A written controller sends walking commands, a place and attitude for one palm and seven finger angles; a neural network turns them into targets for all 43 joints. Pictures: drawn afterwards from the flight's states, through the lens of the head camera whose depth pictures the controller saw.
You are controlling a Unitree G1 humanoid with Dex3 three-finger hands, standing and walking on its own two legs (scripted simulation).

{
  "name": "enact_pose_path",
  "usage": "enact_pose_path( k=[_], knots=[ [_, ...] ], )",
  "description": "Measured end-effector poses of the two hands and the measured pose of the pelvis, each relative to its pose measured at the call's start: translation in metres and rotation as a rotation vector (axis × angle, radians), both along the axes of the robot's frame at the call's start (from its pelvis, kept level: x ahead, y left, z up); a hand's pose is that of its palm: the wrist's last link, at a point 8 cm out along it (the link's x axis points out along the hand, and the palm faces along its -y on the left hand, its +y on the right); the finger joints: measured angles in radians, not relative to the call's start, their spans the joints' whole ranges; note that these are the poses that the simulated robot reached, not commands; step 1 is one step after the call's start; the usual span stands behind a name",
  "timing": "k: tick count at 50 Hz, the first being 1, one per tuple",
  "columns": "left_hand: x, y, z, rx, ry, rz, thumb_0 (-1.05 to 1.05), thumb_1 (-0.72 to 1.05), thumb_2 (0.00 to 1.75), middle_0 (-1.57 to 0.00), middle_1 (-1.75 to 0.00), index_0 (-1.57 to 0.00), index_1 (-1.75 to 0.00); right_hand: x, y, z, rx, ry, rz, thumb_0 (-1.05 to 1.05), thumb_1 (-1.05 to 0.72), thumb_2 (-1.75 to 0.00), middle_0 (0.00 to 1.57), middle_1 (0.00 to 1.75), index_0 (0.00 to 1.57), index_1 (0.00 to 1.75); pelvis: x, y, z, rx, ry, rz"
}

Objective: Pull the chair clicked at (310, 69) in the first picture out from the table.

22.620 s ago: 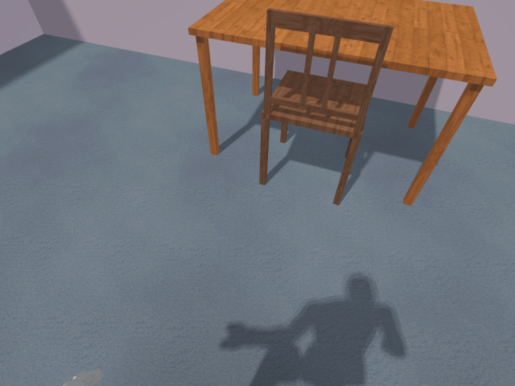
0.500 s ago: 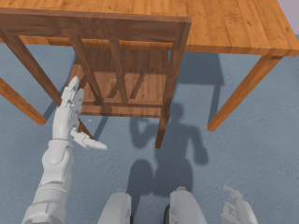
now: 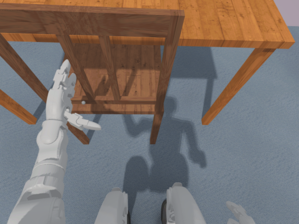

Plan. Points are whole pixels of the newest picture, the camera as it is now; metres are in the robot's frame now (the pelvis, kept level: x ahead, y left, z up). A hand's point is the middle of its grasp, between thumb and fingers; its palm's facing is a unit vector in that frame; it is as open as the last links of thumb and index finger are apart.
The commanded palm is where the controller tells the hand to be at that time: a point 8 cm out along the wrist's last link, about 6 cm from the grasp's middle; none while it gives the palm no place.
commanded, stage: push the fingers through the gap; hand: left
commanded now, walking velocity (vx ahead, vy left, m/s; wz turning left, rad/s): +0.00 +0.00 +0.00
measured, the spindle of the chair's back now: (80, 72) +0.52 +0.19 +0.03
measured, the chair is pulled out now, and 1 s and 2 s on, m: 0.00 0.00 0.00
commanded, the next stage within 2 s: hook a spindle and tug to test in 1.04 s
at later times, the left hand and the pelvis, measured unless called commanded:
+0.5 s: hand (87, 86) +0.47 +0.17 +0.02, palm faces -0.01 -1.00 -0.03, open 16.9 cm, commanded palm +0.45 +0.21 +0.02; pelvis +0.00 +0.01 +0.00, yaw -1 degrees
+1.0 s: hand (89, 79) +0.50 +0.16 +0.02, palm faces +0.00 -1.00 -0.02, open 16.9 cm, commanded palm +0.47 +0.21 +0.02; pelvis +0.00 +0.00 -0.01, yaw -1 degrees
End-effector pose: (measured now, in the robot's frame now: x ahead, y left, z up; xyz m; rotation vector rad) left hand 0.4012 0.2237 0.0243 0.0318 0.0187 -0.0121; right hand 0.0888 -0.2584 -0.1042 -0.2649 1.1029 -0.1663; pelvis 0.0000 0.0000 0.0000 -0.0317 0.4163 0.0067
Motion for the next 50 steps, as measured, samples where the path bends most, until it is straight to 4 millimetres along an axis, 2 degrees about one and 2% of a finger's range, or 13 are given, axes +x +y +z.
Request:
enact_pose_path(
  k=[23, 31, 41, 50],
  knots=[
    [0.047, -0.002, 0.0, -0.006, -0.003, 0.004, -0.01, -0.5, 0.3, -0.06, -0.08, -0.06, -0.08, -0.031, 0.005, -0.006, -0.006, 0.119, -0.034, 0.0, -0.9, -0.9, 0.2, 0.3, 0.2, 0.3, -0.001, 0.007, -0.004, -0.01, 0.033, -0.005],
    [0.065, -0.009, 0.001, -0.006, -0.008, 0.001, -0.01, -0.5, 0.3, -0.06, -0.08, -0.06, -0.08, -0.045, 0.005, -0.008, -0.01, 0.176, -0.049, 0.0, -0.9, -0.9, 0.21, 0.3, 0.2, 0.3, -0.001, 0.007, -0.006, -0.014, 0.048, -0.004],
    [0.075, -0.005, -0.004, -0.003, 0.009, 0.017, -0.01, -0.5, 0.3, -0.06, -0.08, -0.06, -0.08, -0.061, 0.003, -0.009, -0.01, 0.233, -0.067, 0.0, -0.9, -0.9, 0.21, 0.3, 0.2, 0.3, -0.002, 0.005, -0.008, -0.016, 0.061, -0.007],
    [0.079, -0.005, -0.006, -0.01, 0.012, 0.01, -0.01, -0.5, 0.3, -0.06, -0.08, -0.06, -0.08, -0.063, 0.001, -0.007, -0.013, 0.246, -0.08, 0.0, -0.9, -0.9, 0.2, 0.3, 0.2, 0.3, 0.0, 0.004, -0.007, -0.018, 0.066, -0.011]
  ],
)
